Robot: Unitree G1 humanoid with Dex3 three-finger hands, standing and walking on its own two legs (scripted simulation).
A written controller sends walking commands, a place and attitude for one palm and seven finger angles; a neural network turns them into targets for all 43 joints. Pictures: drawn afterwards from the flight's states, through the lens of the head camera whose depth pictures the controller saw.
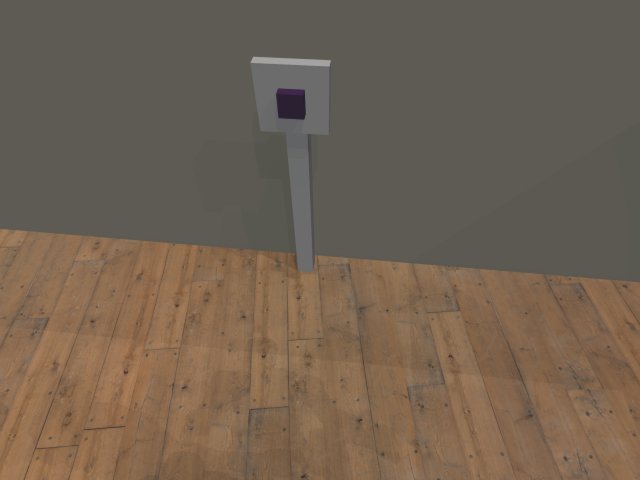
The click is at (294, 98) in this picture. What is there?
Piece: button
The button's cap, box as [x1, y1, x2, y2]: [276, 88, 305, 119]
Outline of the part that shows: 278,88 276,93 278,117 303,119 305,114 304,90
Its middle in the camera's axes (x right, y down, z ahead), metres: -0.07 -0.32 +0.93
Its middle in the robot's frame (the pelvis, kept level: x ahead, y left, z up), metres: +0.91 +0.11 -0.03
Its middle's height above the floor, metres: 0.76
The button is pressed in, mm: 0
